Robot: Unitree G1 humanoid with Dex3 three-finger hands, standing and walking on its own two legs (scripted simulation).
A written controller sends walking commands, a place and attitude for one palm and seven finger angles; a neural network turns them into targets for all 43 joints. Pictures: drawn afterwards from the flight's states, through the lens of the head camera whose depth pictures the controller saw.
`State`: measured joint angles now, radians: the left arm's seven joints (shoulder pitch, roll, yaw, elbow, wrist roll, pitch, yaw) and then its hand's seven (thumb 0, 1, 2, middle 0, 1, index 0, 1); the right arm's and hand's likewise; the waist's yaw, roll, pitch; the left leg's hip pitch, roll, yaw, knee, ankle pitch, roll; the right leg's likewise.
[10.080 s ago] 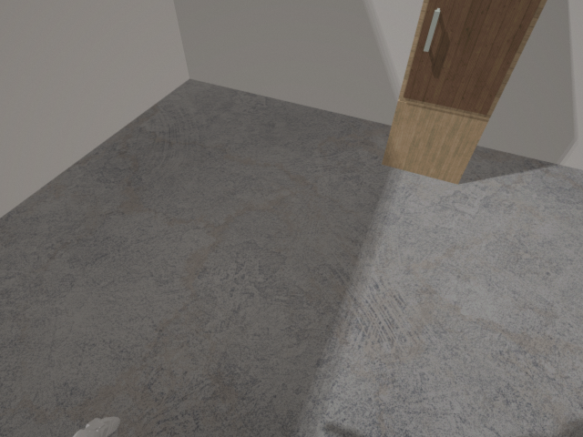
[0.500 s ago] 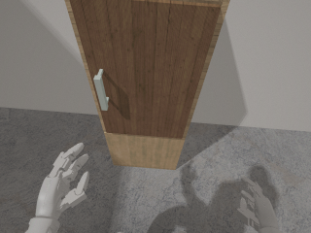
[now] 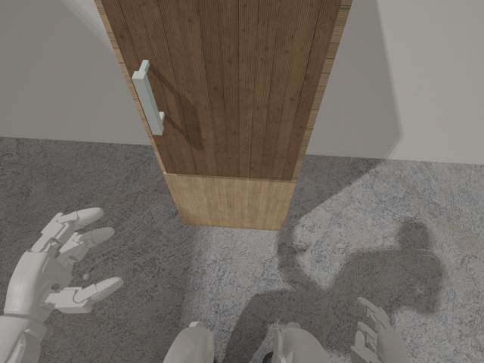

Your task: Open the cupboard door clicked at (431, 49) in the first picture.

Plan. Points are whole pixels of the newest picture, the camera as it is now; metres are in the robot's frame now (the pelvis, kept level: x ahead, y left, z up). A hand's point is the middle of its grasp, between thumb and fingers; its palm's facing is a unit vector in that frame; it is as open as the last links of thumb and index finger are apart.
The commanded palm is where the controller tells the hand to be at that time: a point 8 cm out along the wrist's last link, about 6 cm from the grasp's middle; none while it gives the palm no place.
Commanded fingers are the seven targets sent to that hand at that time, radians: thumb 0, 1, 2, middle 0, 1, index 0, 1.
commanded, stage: raise the hand with hooked fingers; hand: left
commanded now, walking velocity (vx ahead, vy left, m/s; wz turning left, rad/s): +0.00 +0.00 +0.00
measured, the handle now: (151, 99) +0.59 +0.20 +0.05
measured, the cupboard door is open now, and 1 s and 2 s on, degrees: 0 0 0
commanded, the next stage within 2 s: move the hooked fingers beside the handle in 1.26 s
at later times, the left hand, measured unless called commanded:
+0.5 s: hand (40, 261) +0.26 +0.30 +0.05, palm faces -0.01 -1.00 -0.07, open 13.7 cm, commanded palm +0.24 +0.34 +0.06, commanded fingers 0.00 -0.50 0.30 -0.30 -1.20 -0.30 -1.20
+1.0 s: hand (38, 229) +0.30 +0.31 +0.06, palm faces -0.05 -1.00 -0.05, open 14.0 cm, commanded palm +0.27 +0.36 +0.06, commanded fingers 0.00 -0.50 0.30 -0.30 -1.20 -0.30 -1.20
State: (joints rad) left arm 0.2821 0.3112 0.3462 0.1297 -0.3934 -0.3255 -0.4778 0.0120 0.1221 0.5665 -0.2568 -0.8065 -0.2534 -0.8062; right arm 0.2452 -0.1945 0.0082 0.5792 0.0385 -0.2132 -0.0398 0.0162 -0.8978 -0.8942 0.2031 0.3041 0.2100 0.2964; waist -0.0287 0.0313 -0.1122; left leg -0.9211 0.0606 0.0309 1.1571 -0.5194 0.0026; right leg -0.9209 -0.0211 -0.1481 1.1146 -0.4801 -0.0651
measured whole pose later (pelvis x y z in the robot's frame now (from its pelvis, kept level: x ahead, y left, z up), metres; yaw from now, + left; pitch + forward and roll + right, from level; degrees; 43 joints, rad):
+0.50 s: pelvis +0.00 +0.04 +0.01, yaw +1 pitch +15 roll -3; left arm 0.13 0.39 0.36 0.29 -0.34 -0.35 -0.48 0.00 -0.43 0.33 -0.29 -1.16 -0.29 -1.16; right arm 0.24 -0.27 0.04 0.50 0.04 -0.23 -0.04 0.01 -0.90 -0.89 0.20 0.30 0.21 0.30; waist -0.01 0.02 -0.13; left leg -0.87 0.02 0.04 1.11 -0.50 0.06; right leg -0.85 -0.05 -0.14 1.04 -0.44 -0.01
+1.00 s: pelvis +0.01 +0.04 +0.02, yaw +0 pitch +17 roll -3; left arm 0.01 0.43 0.44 0.40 -0.37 -0.35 -0.57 -0.01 -0.50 0.30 -0.30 -1.20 -0.30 -1.20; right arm 0.30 -0.30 0.02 0.53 0.03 -0.21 -0.03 0.01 -0.90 -0.89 0.20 0.30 0.21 0.30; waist -0.03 0.01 -0.12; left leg -0.87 0.03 0.05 1.08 -0.50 0.06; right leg -0.86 -0.03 -0.12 1.01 -0.44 -0.01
